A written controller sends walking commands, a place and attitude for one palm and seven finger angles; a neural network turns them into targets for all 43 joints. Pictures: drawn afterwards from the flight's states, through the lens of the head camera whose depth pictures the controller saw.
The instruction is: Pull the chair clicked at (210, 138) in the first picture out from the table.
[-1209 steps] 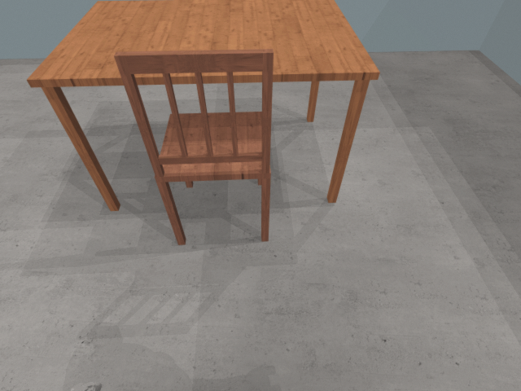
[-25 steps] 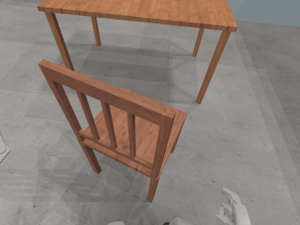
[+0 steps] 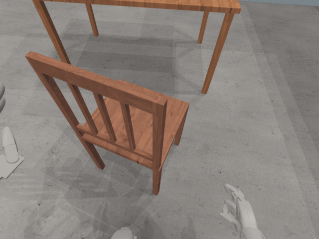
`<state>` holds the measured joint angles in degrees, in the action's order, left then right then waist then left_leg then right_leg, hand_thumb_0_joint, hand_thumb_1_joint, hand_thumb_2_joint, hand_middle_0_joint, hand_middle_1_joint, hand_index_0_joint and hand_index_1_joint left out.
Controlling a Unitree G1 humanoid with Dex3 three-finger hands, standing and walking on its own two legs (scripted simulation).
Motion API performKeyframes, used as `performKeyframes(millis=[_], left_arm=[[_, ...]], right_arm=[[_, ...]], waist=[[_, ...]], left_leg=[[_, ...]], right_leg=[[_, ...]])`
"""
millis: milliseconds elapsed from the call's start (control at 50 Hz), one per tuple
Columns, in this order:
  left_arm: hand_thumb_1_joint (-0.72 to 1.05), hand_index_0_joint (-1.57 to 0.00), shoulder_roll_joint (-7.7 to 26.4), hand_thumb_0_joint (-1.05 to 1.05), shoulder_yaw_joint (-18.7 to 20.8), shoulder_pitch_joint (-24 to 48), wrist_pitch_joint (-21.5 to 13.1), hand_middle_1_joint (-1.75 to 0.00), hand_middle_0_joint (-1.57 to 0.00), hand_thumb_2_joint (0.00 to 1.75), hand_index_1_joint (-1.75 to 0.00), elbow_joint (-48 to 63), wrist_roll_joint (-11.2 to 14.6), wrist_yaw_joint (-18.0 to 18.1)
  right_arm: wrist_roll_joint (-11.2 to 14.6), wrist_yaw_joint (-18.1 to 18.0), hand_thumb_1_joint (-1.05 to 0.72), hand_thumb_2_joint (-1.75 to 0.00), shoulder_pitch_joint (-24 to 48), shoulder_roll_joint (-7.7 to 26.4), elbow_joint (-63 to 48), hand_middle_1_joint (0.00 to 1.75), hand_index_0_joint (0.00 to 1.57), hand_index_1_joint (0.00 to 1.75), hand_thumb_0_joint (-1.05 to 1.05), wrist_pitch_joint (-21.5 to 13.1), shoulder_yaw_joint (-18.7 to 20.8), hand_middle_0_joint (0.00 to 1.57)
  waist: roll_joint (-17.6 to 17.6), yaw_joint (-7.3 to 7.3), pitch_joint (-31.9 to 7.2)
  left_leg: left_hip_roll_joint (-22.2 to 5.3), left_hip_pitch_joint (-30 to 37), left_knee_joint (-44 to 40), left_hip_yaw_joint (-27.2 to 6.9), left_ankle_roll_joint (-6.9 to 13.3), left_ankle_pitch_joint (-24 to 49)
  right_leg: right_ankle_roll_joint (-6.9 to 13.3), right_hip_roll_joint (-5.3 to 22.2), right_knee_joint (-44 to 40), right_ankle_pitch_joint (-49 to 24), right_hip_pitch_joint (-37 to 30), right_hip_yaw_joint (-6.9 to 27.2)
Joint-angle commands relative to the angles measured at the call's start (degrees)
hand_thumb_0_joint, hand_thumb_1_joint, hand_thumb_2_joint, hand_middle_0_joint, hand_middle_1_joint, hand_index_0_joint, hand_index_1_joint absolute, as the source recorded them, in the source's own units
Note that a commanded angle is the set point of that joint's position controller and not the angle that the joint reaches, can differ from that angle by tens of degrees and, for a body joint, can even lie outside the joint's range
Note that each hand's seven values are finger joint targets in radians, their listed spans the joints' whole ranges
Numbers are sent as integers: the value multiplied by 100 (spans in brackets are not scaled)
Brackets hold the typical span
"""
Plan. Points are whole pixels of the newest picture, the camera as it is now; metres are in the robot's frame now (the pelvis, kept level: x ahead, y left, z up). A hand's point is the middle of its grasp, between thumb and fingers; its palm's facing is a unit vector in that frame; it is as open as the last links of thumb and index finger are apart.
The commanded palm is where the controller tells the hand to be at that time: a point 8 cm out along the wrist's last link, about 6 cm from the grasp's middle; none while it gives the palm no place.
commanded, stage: step back with the hand held close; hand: left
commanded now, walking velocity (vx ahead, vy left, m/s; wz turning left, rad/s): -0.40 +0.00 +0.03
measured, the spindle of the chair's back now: (106, 119) +0.47 +0.22 -0.09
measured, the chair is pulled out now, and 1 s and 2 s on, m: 0.58 0.58 0.58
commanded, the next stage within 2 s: stop stepping back and stand still in 0.20 s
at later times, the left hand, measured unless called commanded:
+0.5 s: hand out of the picture +0.07 +0.20 +0.17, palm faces +0.44 -0.75 -0.49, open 7.4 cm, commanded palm +0.03 +0.24 +0.18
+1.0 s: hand out of the picture +0.01 +0.21 +0.17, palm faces +0.54 -0.71 -0.45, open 7.4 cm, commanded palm -0.05 +0.24 +0.18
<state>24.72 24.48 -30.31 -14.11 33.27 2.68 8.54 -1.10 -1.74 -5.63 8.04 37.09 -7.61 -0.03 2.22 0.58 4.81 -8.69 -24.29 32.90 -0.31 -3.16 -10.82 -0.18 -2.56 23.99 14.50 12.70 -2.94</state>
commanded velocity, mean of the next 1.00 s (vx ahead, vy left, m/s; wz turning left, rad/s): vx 0.01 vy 0.06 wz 0.01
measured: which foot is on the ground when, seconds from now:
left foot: down 0.00-0.00, up 0.02-0.16, down 0.18-0.40, up 0.42-0.66, down 0.68-0.90, up 0.92-1.00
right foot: down 0.00-0.72, up 0.74-0.86, down 0.88-1.00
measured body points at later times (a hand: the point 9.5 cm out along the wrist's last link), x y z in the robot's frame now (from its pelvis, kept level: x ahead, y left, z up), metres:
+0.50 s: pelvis -0.11 -0.06 +0.00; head -0.11 -0.07 +0.45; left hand +0.04 +0.24 +0.20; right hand +0.04 -0.29 -0.10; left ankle -0.10 +0.10 -0.68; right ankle -0.06 -0.14 -0.73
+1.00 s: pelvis -0.17 -0.07 +0.00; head -0.18 -0.09 +0.45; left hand -0.03 +0.24 +0.19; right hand -0.02 -0.30 -0.11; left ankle -0.20 +0.05 -0.70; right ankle -0.14 -0.15 -0.73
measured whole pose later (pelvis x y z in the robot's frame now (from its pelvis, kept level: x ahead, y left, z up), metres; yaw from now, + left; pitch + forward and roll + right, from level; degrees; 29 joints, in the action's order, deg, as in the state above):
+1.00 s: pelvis -0.17 -0.07 +0.00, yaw +4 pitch -2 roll +0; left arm 19.9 23.1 -28.3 -13.3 20.1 1.2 8.9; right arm 1.1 -1.8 -15.0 11.7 40.8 -5.3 1.9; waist 2.6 0.9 -0.2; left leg -0.2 -18.3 48.6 0.7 0.7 -23.1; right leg 3.5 -1.2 30.8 14.8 14.1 -4.6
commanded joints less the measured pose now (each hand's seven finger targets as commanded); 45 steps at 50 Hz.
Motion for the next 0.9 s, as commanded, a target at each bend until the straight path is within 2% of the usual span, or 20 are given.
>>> performKeyframes(millis=[0,80,120,160,180,200,280,340,360,380,400,440,480,580,680,700,720,760,840,880], left_arm=[[90,-20,1224,0,1160,-901,-328,-30,-20,90,-30,705,138,140],[90,-20,1028,0,1099,-993,-149,-30,-20,90,-30,536,-45,319],[90,-20,1035,0,960,-756,-191,-30,-20,90,-30,798,37,322],[90,-20,1090,0,916,-784,-276,-30,-20,90,-30,1043,110,223],[90,-20,929,0,767,-1002,-303,-30,-20,90,-30,1033,176,127],[90,-20,1049,0,925,-1131,-285,-30,-20,90,-30,1043,195,152],[90,-20,1048,0,848,-410,-343,-30,-20,90,-30,1473,83,199],[90,-20,973,0,883,-718,-190,-30,-20,90,-30,997,59,206],[90,-20,1056,0,919,-489,-151,-30,-20,90,-30,827,22,244],[90,-20,1111,0,881,-401,-64,-30,-20,90,-30,652,-14,276],[90,-20,1190,0,877,-243,38,-30,-20,90,-30,555,-5,326],[90,-20,1038,0,638,342,103,-30,-20,90,-30,196,-12,315],[90,-20,1044,0,614,440,51,-30,-20,90,-30,-108,-62,284],[90,-20,884,0,475,238,-15,-30,-20,90,-30,36,-218,257],[90,-20,1019,0,596,-177,-168,-30,-20,90,-30,760,-247,204],[90,-20,1127,0,760,-200,-171,-30,-20,90,-30,663,-185,193],[90,-20,1072,0,737,164,-162,-30,-20,90,-30,698,-220,187],[90,-20,1063,0,755,209,-212,-30,-20,90,-30,277,-178,156],[90,-20,922,0,696,439,-220,-30,-20,90,-30,-125,-193,113],[90,-20,966,0,673,698,-230,-30,-20,90,-30,-301,-181,121]], right_arm=[[189,-131,-90,-90,49,869,-996,30,20,30,0,-28,533,20],[97,-310,-90,-90,276,637,-993,30,20,30,0,230,220,20],[129,-392,-90,-90,181,742,-983,30,20,30,0,266,286,20],[233,-361,-90,-90,36,1025,-1025,30,20,30,0,124,521,20],[290,-276,-90,-90,-160,1136,-1065,30,20,30,0,-6,606,20],[159,-266,-90,-90,43,995,-1004,30,20,30,0,-113,571,20],[65,-183,-90,-90,-105,1081,-719,30,20,30,0,-385,504,20],[223,-118,-90,-90,-215,1119,-914,30,20,30,0,-309,442,20],[250,-139,-90,-90,-263,1076,-970,30,20,30,0,-265,416,20],[273,-168,-90,-90,-325,1092,-1115,30,20,30,0,-179,500,20],[245,-159,-90,-90,-395,1150,-1021,30,20,30,0,-115,540,20],[110,-188,-90,-90,-339,1019,-783,30,20,30,0,-24,335,20],[75,-261,-90,-90,-225,1026,-813,30,20,30,0,-26,260,20],[55,-211,-90,-90,-281,1031,-873,30,20,30,0,-134,323,20],[171,-80,-90,-90,-566,1197,-1031,30,20,30,0,-266,501,20],[158,-83,-90,-90,-534,1106,-929,30,20,30,0,-289,457,20],[150,-99,-90,-90,-397,956,-993,30,20,30,0,-310,421,20],[225,-78,-90,-90,-263,971,-825,30,20,30,0,-375,417,20],[193,-150,-90,-90,-359,1114,-699,30,20,30,0,-333,366,20],[189,-146,-90,-90,-379,1080,-740,30,20,30,0,-273,428,20]], waist=[[-1132,38,-1756],[-959,-128,-1526],[-847,-168,-1465],[106,-25,-1700],[364,5,-1766],[1383,56,-1720],[1271,7,-1324],[902,25,-1132],[237,-40,-1008],[-978,-37,-808],[-1505,-5,-641],[-911,-342,-589],[-992,-263,-572],[-1246,-117,-769],[612,-32,-1058],[1668,-101,-898],[1987,-189,-275],[957,-4,145],[239,-55,-164],[-1125,-180,-293]], left_leg=[[863,-136,2009,-142,131,-1869],[723,-161,269,-101,113,-1268],[614,553,-1144,-7,176,734],[-437,1544,-1043,-655,529,3698],[-745,1924,-1060,-700,632,4100],[-1018,1830,-984,-963,914,4457],[-877,1180,-805,-957,964,3359],[-171,129,-504,-397,584,-487],[246,-213,-118,51,355,-1925],[843,-43,1305,256,140,-2220],[982,134,2637,24,141,-1864],[764,276,3212,-216,173,-1150],[832,440,2427,109,235,-1147],[975,1088,-387,511,599,-1443],[29,1552,-2225,-18,936,-523],[-404,959,-2395,-535,1162,-1625],[-665,-53,-2616,-1186,1454,-2352],[-640,-35,-1925,-840,1359,-1503],[-47,-97,-653,-259,912,-1586],[836,-547,1041,333,567,-1999]], right_leg=[[1103,2405,-434,-4310,-302,1751],[641,1673,296,-4719,-955,736],[275,1290,781,-4100,-828,381],[-20,671,1239,-1407,21,242],[85,524,1531,53,381,355],[-10,471,1872,995,788,316],[-52,494,1274,593,357,354],[-150,527,-11,-230,-624,111],[-22,814,-222,444,-482,508],[365,1606,-1283,2660,753,2318],[659,2392,-2028,3494,1554,3382],[653,2199,-1573,3105,1663,2369],[473,1832,-1492,2787,1471,1572],[296,1663,-1354,2043,471,1296],[-139,335,1192,737,-49,287],[-144,256,2516,1153,368,20],[-131,238,3627,1052,549,66],[-10,518,3053,1104,895,341],[4,390,-38,349,-622,25],[587,1459,-1061,1250,-603,2229]])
